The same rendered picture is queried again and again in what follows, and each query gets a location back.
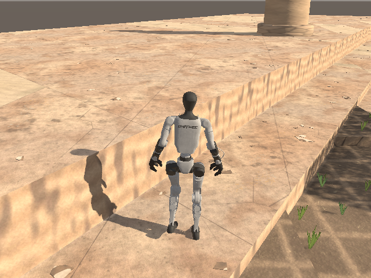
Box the robot right thigh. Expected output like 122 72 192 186
192 162 205 204

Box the robot left upper arm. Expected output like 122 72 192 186
158 116 176 147

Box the right robot foot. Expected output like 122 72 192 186
191 225 200 240

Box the left robot hand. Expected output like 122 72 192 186
149 159 162 172

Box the right robot forearm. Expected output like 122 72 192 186
210 141 221 164

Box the left robot forearm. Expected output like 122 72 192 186
151 139 164 161

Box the robot right upper arm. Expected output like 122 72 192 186
201 118 216 150

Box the right robot hand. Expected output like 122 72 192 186
210 162 223 176

